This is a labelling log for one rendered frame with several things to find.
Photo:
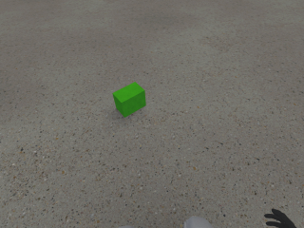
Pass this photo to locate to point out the carton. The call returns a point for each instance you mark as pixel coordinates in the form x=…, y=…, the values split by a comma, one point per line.
x=129, y=99

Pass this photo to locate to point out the right robot hand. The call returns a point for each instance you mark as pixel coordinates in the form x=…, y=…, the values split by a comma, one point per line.
x=284, y=220

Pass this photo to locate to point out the robot right thigh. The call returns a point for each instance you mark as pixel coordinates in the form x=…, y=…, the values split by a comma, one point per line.
x=197, y=222

